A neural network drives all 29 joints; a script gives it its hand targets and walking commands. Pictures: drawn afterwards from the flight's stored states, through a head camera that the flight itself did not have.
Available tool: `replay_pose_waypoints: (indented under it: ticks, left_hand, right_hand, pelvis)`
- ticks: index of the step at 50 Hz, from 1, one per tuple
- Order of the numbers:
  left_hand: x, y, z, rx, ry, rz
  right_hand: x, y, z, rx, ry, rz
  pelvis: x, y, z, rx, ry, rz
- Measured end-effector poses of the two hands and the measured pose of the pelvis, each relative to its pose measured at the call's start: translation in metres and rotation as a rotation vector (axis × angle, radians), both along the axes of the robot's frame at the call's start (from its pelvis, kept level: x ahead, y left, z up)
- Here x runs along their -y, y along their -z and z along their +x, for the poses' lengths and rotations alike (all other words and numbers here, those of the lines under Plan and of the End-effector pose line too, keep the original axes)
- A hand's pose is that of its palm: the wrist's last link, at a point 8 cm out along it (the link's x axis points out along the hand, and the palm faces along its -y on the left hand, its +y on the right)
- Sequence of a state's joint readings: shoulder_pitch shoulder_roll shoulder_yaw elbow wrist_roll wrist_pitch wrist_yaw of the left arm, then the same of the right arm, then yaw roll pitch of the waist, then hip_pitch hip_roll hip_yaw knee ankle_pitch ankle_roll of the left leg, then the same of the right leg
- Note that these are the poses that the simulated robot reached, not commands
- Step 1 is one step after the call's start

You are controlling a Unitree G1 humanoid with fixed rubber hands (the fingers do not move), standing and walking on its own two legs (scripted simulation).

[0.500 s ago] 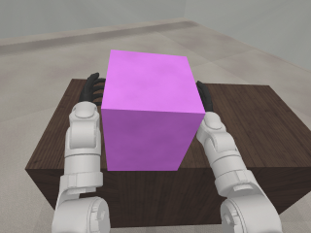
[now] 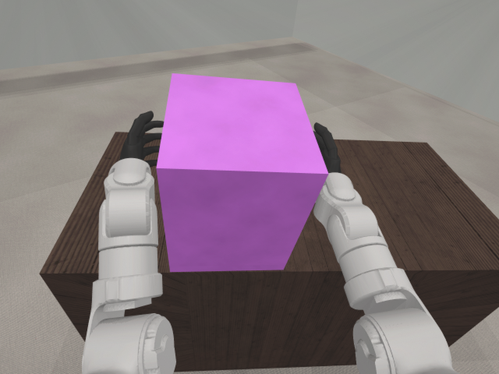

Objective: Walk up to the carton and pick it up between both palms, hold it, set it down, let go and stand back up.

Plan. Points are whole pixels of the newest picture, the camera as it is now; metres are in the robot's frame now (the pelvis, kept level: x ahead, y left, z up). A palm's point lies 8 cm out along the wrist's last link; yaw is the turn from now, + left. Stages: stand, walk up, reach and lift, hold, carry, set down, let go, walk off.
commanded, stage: hold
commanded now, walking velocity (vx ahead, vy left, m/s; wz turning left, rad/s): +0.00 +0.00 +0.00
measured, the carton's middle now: (231, 179) +0.39 +0.01 +0.15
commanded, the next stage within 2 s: none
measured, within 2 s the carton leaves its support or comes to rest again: neither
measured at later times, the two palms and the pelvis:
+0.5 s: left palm (136, 159) +0.37 +0.16 +0.21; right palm (329, 170) +0.36 -0.14 +0.20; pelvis +0.00 +0.00 +0.00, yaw +0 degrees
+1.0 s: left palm (134, 162) +0.36 +0.16 +0.21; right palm (328, 171) +0.36 -0.13 +0.19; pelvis +0.00 +0.00 +0.00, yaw +0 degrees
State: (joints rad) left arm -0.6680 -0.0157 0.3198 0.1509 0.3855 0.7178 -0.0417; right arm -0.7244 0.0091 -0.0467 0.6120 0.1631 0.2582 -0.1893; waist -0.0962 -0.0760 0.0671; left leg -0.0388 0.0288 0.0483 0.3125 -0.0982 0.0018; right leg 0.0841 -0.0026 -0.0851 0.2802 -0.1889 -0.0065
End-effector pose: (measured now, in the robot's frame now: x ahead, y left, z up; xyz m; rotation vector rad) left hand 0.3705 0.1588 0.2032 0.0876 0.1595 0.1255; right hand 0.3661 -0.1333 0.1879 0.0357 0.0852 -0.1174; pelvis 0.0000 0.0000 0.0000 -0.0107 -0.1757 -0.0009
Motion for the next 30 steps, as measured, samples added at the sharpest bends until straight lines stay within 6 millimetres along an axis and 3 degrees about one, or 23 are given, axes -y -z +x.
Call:
replay_pose_waypoints:
  ticks: [13, 30]
  left_hand:
    - [-0.0010, -0.0065, -0.0080, 0.007, -0.008, 0.000]
    - [0.0041, -0.0109, -0.0044, 0.010, -0.001, 0.002]
  right_hand:
    - [-0.0010, -0.0057, -0.0054, 0.007, -0.007, 0.009]
    - [0.0040, -0.0107, -0.0028, 0.015, -0.004, 0.012]
  pelvis:
    - [-0.0013, 0.0003, -0.0027, 0.011, 0.001, 0.000]
    - [0.0018, -0.0001, -0.0002, 0.007, 0.005, 0.003]
